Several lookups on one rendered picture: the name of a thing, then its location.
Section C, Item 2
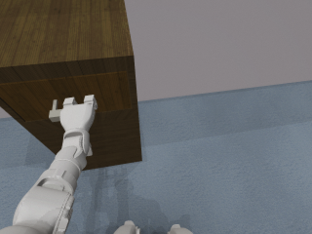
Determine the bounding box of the robot left forearm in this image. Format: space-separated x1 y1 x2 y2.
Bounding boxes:
13 129 90 226

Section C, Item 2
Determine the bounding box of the handle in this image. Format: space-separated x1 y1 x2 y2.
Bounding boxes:
49 99 62 122

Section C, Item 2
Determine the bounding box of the robot left upper arm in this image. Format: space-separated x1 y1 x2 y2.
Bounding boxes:
0 185 75 234

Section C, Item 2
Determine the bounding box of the robot shin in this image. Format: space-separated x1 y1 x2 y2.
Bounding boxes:
124 220 135 225
170 224 180 231

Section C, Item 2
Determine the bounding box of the drawer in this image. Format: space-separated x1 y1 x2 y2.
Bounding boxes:
0 71 132 122

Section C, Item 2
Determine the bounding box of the robot right shin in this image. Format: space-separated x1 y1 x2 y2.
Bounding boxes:
170 224 180 231

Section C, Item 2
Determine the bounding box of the left robot hand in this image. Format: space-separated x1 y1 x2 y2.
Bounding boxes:
59 95 98 156

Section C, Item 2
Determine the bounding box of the cabinet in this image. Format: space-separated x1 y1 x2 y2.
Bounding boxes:
0 0 142 171

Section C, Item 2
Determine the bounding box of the robot left shin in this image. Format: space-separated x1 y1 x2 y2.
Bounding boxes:
124 220 135 225

